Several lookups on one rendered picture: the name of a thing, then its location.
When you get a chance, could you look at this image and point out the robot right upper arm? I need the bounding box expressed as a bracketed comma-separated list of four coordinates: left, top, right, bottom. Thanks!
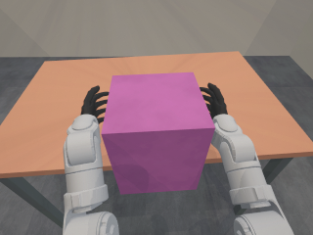
[233, 211, 293, 235]

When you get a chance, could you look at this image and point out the robot left upper arm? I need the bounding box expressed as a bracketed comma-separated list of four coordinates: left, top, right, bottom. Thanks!
[64, 211, 119, 235]

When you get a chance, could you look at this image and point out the carton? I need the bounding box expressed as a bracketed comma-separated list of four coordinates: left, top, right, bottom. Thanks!
[101, 72, 215, 195]

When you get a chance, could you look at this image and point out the right robot hand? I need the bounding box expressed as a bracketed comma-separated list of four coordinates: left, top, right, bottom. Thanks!
[200, 82, 228, 119]

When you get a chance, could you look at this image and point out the table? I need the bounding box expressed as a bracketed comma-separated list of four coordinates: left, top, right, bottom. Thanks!
[0, 51, 313, 229]

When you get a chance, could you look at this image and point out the robot right forearm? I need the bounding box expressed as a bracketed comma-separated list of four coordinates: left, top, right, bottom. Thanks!
[210, 114, 294, 235]

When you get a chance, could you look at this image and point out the robot left forearm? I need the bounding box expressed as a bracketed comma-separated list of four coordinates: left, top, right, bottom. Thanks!
[63, 114, 109, 235]

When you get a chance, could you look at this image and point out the left robot hand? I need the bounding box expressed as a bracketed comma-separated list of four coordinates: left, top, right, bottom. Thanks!
[81, 85, 110, 124]

